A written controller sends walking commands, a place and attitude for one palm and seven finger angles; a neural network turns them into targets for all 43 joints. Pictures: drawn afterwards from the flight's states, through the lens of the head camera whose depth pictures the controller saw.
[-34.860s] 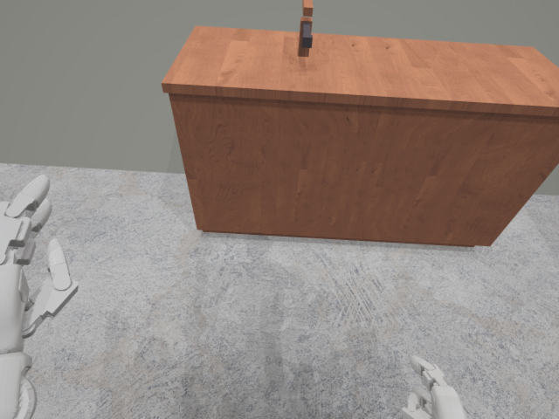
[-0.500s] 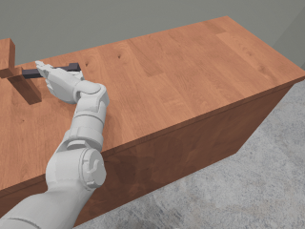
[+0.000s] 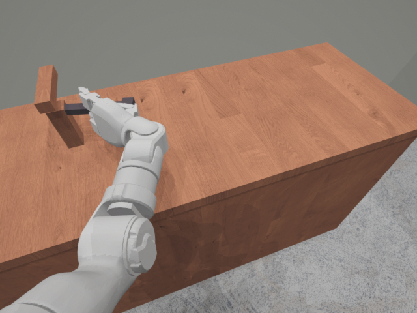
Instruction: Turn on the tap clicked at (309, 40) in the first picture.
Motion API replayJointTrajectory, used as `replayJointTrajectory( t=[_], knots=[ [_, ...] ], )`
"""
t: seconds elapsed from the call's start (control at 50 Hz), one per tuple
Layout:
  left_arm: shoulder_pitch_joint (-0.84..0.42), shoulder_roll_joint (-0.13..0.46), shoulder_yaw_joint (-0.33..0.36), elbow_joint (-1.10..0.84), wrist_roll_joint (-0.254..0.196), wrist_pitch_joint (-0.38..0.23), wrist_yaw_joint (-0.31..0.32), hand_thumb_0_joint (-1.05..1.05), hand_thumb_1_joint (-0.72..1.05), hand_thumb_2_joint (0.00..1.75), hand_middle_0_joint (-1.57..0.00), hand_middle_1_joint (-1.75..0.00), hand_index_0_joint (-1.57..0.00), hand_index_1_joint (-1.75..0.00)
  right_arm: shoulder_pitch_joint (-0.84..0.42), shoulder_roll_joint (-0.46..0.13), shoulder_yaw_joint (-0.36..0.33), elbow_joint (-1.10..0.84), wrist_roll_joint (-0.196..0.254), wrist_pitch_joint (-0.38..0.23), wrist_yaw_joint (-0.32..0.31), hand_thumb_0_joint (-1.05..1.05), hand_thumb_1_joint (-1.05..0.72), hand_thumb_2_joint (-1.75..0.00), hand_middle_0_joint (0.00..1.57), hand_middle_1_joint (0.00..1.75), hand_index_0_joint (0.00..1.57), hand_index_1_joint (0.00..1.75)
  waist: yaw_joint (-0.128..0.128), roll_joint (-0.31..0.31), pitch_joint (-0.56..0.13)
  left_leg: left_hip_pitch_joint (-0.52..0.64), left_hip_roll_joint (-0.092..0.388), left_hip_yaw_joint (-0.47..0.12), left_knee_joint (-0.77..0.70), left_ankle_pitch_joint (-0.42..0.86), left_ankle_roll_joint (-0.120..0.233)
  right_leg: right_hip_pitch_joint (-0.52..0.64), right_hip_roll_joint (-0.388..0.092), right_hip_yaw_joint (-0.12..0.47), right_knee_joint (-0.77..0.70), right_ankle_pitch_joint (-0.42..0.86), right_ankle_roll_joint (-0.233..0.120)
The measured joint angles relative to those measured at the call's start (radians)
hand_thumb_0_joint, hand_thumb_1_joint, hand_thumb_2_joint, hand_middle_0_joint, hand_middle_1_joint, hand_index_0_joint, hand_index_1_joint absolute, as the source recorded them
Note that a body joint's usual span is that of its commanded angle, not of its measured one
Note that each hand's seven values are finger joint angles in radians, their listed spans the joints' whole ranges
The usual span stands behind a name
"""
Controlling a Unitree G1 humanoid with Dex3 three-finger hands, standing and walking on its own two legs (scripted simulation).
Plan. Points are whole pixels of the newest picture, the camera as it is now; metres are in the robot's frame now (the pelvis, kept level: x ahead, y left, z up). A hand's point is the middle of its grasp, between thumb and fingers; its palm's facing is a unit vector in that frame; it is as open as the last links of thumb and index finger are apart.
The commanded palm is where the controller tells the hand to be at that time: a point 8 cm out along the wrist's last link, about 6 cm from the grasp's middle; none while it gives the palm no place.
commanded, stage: lift the hand up off the lever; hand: left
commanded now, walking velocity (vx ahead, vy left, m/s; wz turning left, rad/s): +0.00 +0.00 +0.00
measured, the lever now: (128, 106) +0.52 +0.17 +0.12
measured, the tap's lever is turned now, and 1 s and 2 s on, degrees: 74 74 74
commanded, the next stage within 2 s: draw the hand back beside the body in 1.54 s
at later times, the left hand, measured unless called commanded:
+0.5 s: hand (124, 105) +0.46 +0.16 +0.17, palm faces +0.80 -0.59 -0.10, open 7.8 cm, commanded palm +0.41 +0.17 +0.17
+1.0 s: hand (125, 96) +0.47 +0.15 +0.19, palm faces +0.78 -0.62 -0.09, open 7.8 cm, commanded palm +0.41 +0.17 +0.19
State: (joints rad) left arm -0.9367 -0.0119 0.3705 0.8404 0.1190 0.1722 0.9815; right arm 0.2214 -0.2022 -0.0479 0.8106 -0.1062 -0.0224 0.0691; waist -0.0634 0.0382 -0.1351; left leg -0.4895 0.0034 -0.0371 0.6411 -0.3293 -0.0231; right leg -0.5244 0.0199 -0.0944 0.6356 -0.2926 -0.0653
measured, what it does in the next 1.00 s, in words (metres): stands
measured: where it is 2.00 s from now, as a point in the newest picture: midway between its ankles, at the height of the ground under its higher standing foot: outside the picture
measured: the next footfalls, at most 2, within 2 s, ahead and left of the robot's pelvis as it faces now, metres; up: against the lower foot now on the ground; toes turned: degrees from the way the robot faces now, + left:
none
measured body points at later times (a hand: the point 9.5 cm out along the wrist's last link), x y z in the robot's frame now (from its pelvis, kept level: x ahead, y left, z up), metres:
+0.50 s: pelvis +0.00 -0.01 +0.01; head +0.02 -0.02 +0.45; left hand +0.42 +0.19 +0.18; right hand +0.10 -0.25 -0.13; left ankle -0.01 +0.14 -0.72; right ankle +0.01 -0.08 -0.72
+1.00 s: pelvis +0.01 +0.00 +0.01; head +0.02 -0.02 +0.46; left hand +0.42 +0.18 +0.20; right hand +0.11 -0.24 -0.13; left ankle -0.01 +0.14 -0.72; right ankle +0.01 -0.08 -0.72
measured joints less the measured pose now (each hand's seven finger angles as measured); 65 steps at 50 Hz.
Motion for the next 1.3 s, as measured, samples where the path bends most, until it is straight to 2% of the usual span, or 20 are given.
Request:
replayJointTrajectory(
  t=[0.12,0.22,0.34,0.6,0.74,0.9,1.04,1.3],
  knots=[
    [0.004,-0.002,0.023,-0.025,0.004,0.009,0.005,0.02,0.90,0.90,-0.16,-0.15,-0.15,-0.15,0.000,0.007,0.002,-0.005,-0.003,0.007,-0.001,0.01,-0.91,-0.90,0.20,0.30,0.20,0.30,0.006,0.000,0.000,0.008,0.002,0.004,-0.010,0.003,-0.001,0.004,0.002,0.004,-0.005,0.002,-0.001],
    [0.030,0.007,0.006,-0.071,0.009,0.025,-0.003,0.02,0.90,0.90,-0.16,-0.15,-0.15,-0.15,0.011,0.003,-0.001,-0.001,0.001,0.013,-0.005,0.01,-0.91,-0.90,0.20,0.30,0.20,0.30,0.011,0.002,0.002,0.023,0.004,0.001,-0.018,0.004,-0.004,0.020,0.004,0.001,-0.013,0.003,-0.003],
    [0.044,0.009,-0.010,-0.095,-0.016,0.056,-0.019,0.02,0.90,0.90,-0.16,-0.15,-0.15,-0.15,0.013,-0.008,-0.001,0.012,0.015,0.013,-0.018,0.01,-0.91,-0.90,0.20,0.30,0.20,0.30,0.014,-0.003,0.011,0.050,0.005,-0.006,-0.038,0.014,-0.005,0.051,0.005,-0.006,-0.036,0.011,-0.005],
    [0.024,0.027,-0.006,-0.099,-0.016,0.076,-0.026,0.02,0.90,0.90,-0.16,-0.15,-0.15,-0.15,-0.011,-0.015,-0.003,0.008,0.020,0.003,-0.032,0.01,-0.91,-0.90,0.20,0.30,0.20,0.30,0.015,-0.003,0.016,0.062,0.005,-0.001,-0.058,0.027,-0.004,0.061,0.006,-0.001,-0.055,0.025,-0.004],
    [0.009,0.016,-0.013,-0.083,-0.032,0.094,-0.030,0.02,0.90,0.90,-0.16,-0.15,-0.15,-0.15,-0.014,-0.007,0.004,0.017,0.025,0.000,-0.032,0.01,-0.91,-0.90,0.20,0.30,0.20,0.30,0.021,-0.002,0.019,0.078,0.002,-0.002,-0.070,0.031,-0.002,0.077,0.003,-0.001,-0.066,0.027,-0.002],
    [0.004,0.007,-0.015,-0.105,-0.023,0.103,-0.024,0.02,0.90,0.90,-0.16,-0.15,-0.15,-0.15,-0.014,-0.001,0.004,0.015,0.020,0.000,-0.027,0.01,-0.91,-0.90,0.20,0.30,0.20,0.30,0.026,0.004,0.017,0.084,0.002,0.005,-0.074,0.028,0.000,0.080,0.004,0.006,-0.068,0.026,0.000],
    [0.027,-0.004,-0.023,-0.140,-0.042,0.127,-0.036,0.02,0.90,0.90,-0.16,-0.15,-0.15,-0.15,-0.010,-0.004,0.005,0.014,0.027,0.008,-0.028,0.01,-0.91,-0.90,0.20,0.30,0.20,0.30,0.035,0.007,0.015,0.115,0.001,0.009,-0.096,0.031,0.001,0.107,0.003,0.009,-0.083,0.026,0.003],
    [0.030,-0.013,-0.040,-0.186,-0.051,0.166,-0.042,0.02,0.90,0.90,-0.16,-0.15,-0.15,-0.15,-0.052,-0.009,0.007,0.014,0.036,0.008,-0.038,0.01,-0.91,-0.90,0.20,0.30,0.20,0.30,0.051,0.001,0.025,0.145,0.003,0.003,-0.115,0.037,-0.001,0.139,0.005,0.004,-0.103,0.031,0.000]
  ],
)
